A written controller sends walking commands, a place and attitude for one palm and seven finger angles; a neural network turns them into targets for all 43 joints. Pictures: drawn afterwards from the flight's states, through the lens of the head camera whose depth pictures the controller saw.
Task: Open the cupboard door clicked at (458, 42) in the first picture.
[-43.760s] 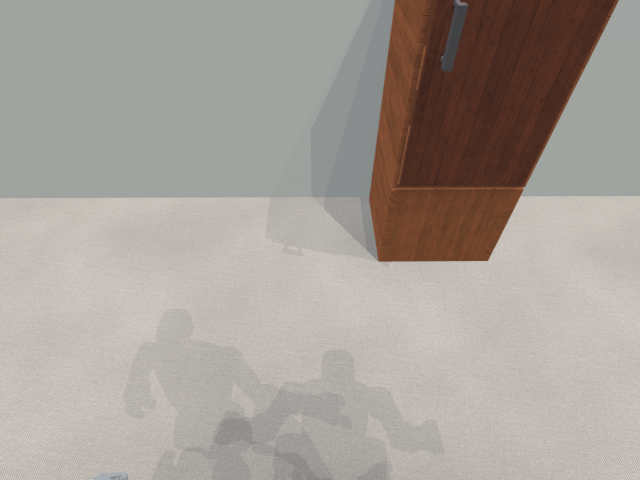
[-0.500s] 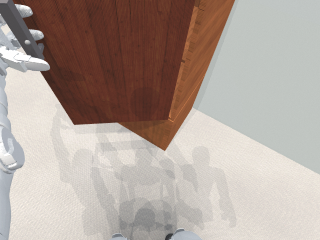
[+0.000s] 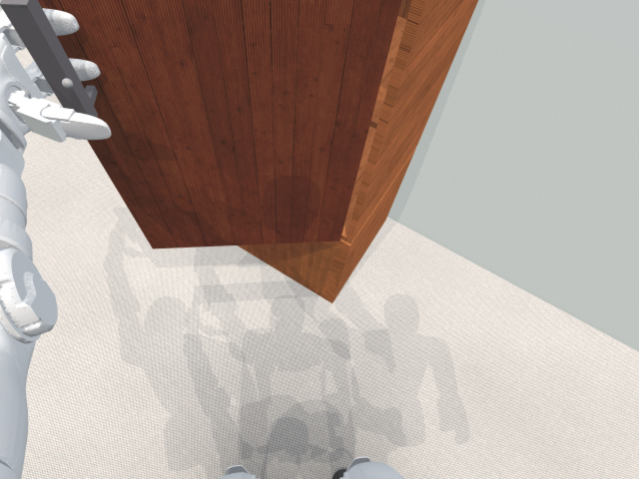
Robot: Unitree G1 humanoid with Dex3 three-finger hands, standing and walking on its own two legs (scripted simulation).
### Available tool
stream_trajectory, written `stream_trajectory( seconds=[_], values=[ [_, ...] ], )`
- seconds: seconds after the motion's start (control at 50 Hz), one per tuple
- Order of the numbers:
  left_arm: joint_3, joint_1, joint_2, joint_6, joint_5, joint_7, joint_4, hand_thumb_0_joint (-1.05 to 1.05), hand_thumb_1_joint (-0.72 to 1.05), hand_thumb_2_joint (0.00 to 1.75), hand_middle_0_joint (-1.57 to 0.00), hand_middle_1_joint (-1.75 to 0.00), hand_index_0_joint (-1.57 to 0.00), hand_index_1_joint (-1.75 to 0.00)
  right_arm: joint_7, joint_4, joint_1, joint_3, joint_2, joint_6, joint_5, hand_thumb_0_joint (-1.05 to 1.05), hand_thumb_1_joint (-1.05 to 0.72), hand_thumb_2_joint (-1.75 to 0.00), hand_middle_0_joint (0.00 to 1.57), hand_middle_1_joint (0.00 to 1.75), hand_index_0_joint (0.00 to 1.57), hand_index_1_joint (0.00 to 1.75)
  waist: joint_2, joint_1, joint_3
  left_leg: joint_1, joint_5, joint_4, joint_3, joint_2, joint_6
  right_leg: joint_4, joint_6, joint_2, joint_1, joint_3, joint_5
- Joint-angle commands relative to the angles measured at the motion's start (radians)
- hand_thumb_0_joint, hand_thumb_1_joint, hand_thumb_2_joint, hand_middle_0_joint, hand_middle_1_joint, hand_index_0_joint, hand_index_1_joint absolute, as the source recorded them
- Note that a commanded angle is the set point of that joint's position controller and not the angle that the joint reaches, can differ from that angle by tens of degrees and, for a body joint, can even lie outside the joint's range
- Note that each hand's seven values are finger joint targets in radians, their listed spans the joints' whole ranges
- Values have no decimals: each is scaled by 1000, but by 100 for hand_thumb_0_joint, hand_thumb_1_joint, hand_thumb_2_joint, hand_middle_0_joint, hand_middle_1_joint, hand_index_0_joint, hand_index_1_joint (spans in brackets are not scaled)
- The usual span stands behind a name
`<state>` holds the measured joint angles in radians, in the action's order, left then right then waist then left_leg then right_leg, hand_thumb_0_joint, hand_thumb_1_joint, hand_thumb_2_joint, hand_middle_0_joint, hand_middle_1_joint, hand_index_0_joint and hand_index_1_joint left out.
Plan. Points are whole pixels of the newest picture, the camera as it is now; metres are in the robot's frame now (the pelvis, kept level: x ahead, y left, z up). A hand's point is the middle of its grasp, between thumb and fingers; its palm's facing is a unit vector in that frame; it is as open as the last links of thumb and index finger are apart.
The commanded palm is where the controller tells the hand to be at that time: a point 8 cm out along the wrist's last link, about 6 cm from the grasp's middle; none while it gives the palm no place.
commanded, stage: close the thumb around the handle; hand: left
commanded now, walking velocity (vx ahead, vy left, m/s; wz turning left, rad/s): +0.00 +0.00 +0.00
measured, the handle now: (61, 56) +0.58 +0.23 +0.17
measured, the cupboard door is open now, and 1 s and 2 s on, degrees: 37 38 49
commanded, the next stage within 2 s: pull the door open along its arc in 0.66 s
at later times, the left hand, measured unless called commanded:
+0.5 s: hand (73, 84) +0.53 +0.21 +0.17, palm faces -0.01 -1.00 +0.00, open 6.8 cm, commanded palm +0.51 +0.26 +0.16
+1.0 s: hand (75, 89) +0.52 +0.21 +0.17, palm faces -0.02 -1.00 +0.00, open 5.6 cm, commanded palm +0.48 +0.27 +0.16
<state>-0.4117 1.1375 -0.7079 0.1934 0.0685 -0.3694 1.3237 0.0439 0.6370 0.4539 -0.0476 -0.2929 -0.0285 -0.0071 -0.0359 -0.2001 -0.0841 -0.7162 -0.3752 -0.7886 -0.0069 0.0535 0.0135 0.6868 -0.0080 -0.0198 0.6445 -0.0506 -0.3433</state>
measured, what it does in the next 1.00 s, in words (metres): stands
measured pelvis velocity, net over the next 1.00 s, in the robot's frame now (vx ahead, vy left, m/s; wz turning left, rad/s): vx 0.00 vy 0.00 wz -0.02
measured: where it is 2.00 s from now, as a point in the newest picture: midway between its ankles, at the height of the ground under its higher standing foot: outside the picture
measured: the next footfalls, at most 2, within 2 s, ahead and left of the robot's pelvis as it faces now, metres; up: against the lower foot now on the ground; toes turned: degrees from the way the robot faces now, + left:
none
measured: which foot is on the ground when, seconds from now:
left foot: down 0.00-1.00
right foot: down 0.00-1.00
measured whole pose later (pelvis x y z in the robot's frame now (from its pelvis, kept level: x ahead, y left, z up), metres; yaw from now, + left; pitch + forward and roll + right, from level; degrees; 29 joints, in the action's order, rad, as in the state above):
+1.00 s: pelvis +0.00 +0.00 +0.00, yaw -1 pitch +16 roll -3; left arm -0.46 1.01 -0.68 0.20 0.09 -0.37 1.23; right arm 0.04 0.62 0.47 -0.03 -0.30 -0.05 -0.01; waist -0.04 -0.20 -0.10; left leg -0.67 -0.37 -0.76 -0.03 0.06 0.01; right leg 0.67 0.00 -0.03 0.61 -0.02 -0.34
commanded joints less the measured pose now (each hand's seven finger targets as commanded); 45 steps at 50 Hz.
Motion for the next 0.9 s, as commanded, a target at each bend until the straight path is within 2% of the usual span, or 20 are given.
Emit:
stream_trajectory(
  seconds=[0.0, 0.04, 0.08, 0.12, 0.16, 0.18, 0.2, 0.26, 0.32, 0.4, 0.44, 0.52, 0.54, 0.56, 0.7, 0.74, 0.76, 0.78, 0.84, 0.88],
  values=[
    [-9, 466, -218, 59, 21, 8, -246, 0, -33, 37, -31, -122, -31, -122, 10, -27, 197, 76, -185, 16, 1, 0, -90, -90, 20, 30, 20, 30, -145, -16, -441, 427, 469, 48, 61, -18, 14, -52, 14, -36, -69, 6, 375],
    [-32, 446, -236, 61, 28, 10, -243, 0, -22, 42, -32, -123, -32, -123, 8, -24, 197, 75, -187, 12, 2, 0, -90, -90, 20, 30, 20, 30, -144, -8, -443, 431, 490, 46, 61, -17, 12, -51, 16, -38, -72, 7, 383],
    [-21, 465, -235, 56, 28, 11, -227, 0, -11, 47, -33, -124, -33, -124, 9, -22, 195, 74, -190, 10, -1, 0, -90, -90, 20, 30, 20, 30, -107, -21, -390, 383, 414, 57, 58, -19, 18, -64, 13, -38, -76, 9, 350],
    [-47, 477, -270, 70, 27, 18, -275, 0, 0, 52, -34, -125, -34, -125, 12, -25, 197, 74, -192, 12, 1, 0, -90, -90, 20, 30, 20, 30, -146, -8, -425, 404, 442, 59, 60, -21, 17, -55, 20, -36, -90, 8, 362],
    [-36, 457, -242, 79, 24, 22, -279, 0, 12, 56, -34, -127, -34, -127, 7, -26, 191, 76, -185, 13, 1, 0, -90, -90, 20, 30, 20, 30, -173, -2, -447, 442, 462, 52, 62, -19, 11, -56, 19, -39, -72, 8, 358],
    [-30, 460, -237, 76, 26, 22, -258, 0, 17, 59, -35, -127, -35, -127, 6, -21, 187, 74, -186, 13, 0, 0, -90, -90, 20, 30, 20, 30, -152, -13, -405, 415, 431, 56, 59, -18, 12, -61, 17, -39, -66, 6, 344],
    [-59, 461, -277, 76, 26, 24, -247, 0, 23, 61, -35, -128, -35, -128, 8, -18, 194, 76, -192, 13, 1, 0, -90, -90, 20, 30, 20, 30, -114, -11, -399, 389, 405, 61, 61, -18, 16, -65, 15, -40, -86, 9, 337],
    [-38, 451, -257, 77, 19, 22, -257, 0, 40, 68, -36, -130, -36, -130, 10, -23, 188, 75, -187, 13, -1, 0, -90, -90, 20, 30, 20, 30, -155, -7, -412, 404, 425, 61, 56, -21, 15, -60, 17, -37, -82, 9, 351],
    [-52, 436, -269, 70, 26, 22, -231, 0, 56, 76, -38, -131, -38, -131, 13, -25, 196, 74, -192, 13, -2, 0, -90, -90, 20, 30, 20, 30, -94, -12, -387, 374, 407, 63, 55, -21, 22, -66, 16, -38, -100, 11, 352],
    [-66, 422, -298, 72, 18, 15, -245, 0, 79, 85, -39, -134, -39, -134, 11, -33, 192, 75, -190, 12, -2, 0, -90, -90, 20, 30, 20, 30, -129, 4, -419, 372, 415, 64, 46, -25, 19, -62, 15, -36, -127, 17, 375],
    [-52, 422, -281, 77, 22, 10, -248, 0, 90, 90, -40, -135, -40, -135, 12, -34, 191, 74, -189, 8, -4, 0, -90, -90, 20, 30, 20, 30, -126, -5, -420, 378, 430, 60, 45, -24, 20, -62, 14, -35, -120, 18, 388],
    [-26, 435, -230, 80, 35, 6, -286, 0, 90, 90, -40, -135, -40, -135, 10, -29, 192, 79, -186, 8, -2, 0, -90, -90, 20, 30, 20, 30, -159, -9, -420, 425, 467, 59, 51, -21, 17, -61, 18, -38, -98, 10, 390],
    [-47, 415, -247, 77, 37, 8, -275, 0, 90, 90, -40, -135, -40, -135, 9, -30, 192, 80, -188, 7, -2, 0, -90, -90, 20, 30, 20, 30, -142, 3, -435, 429, 470, 58, 54, -20, 15, -61, 17, -39, -102, 10, 388],
    [-36, 420, -235, 69, 40, 8, -256, 0, 90, 90, -40, -135, -40, -135, 10, -27, 187, 79, -189, 6, -3, 0, -90, -90, 20, 30, 20, 30, -114, -11, -412, 408, 439, 60, 51, -21, 19, -68, 13, -39, -100, 12, 378],
    [-58, 406, -284, 61, 27, 13, -236, 0, 90, 90, -40, -135, -40, -135, 13, -35, 182, 76, -191, 5, -6, 0, -90, -90, 20, 30, 20, 30, -102, -2, -401, 351, 409, 64, 40, -29, 24, -67, 12, -32, -142, 23, 396],
    [-69, 424, -305, 64, 25, 13, -233, 0, 90, 90, -40, -135, -40, -135, 16, -34, 184, 74, -192, 4, -6, 0, -90, -90, 20, 30, 20, 30, -90, -9, -409, 349, 412, 62, 41, -28, 26, -64, 9, -31, -144, 24, 403],
    [-45, 452, -283, 59, 25, 11, -215, 0, 90, 90, -40, -135, -40, -135, 17, -33, 178, 72, -190, 5, -8, 0, -90, -90, 20, 30, 20, 30, -108, -25, -370, 337, 384, 61, 35, -28, 26, -71, 7, -31, -119, 26, 384],
    [-52, 436, -285, 58, 26, 9, -211, 0, 90, 90, -40, -135, -40, -135, 16, -33, 186, 73, -190, 6, -6, 0, -90, -90, 20, 30, 20, 30, -82, -17, -377, 327, 381, 64, 39, -30, 27, -70, 8, -32, -138, 23, 385],
    [-78, 384, -305, 72, 29, 3, -262, 0, 90, 90, -40, -135, -40, -135, 14, -45, 185, 75, -189, 3, -4, 0, -90, -90, 20, 30, 20, 30, -130, 13, -458, 383, 466, 59, 40, -28, 20, -52, 14, -31, -164, 21, 437],
    [-81, 335, -290, 73, 38, -2, -277, 0, 90, 90, -40, -135, -40, -135, 10, -56, 172, 76, -186, 1, -4, 0, -90, -90, 20, 30, 20, 30, -133, 29, -455, 388, 474, 60, 36, -28, 18, -52, 15, -34, -172, 18, 443]
  ],
)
